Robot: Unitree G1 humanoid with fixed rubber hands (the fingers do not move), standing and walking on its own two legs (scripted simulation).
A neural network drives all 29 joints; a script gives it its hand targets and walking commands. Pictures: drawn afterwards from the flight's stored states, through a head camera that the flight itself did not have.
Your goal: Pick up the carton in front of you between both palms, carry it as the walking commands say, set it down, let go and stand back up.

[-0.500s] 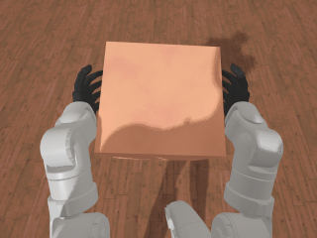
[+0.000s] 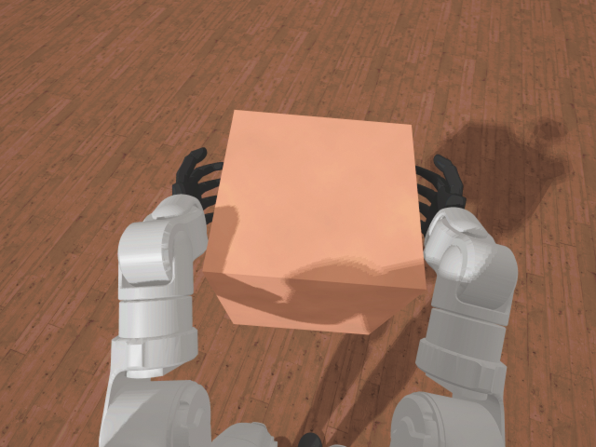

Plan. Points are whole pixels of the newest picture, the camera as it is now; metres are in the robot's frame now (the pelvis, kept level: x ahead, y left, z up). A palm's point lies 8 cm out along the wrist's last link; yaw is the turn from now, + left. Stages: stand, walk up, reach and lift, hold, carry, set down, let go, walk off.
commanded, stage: carry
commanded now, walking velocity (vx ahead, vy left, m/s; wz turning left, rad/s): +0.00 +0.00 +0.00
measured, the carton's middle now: (310, 237) +0.37 +0.04 +0.04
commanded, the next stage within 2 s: none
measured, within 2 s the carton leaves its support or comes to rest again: neither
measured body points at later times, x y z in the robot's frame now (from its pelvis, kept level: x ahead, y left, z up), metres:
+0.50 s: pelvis +0.04 +0.01 +0.00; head +0.00 +0.00 +0.45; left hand +0.37 +0.17 +0.14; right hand +0.39 -0.13 +0.14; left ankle +0.05 +0.09 -0.73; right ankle +0.04 +0.00 -0.73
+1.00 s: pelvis +0.07 +0.06 +0.00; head +0.05 +0.07 +0.45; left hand +0.41 +0.20 +0.11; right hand +0.40 -0.10 +0.12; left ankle +0.05 +0.09 -0.73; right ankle +0.04 +0.00 -0.73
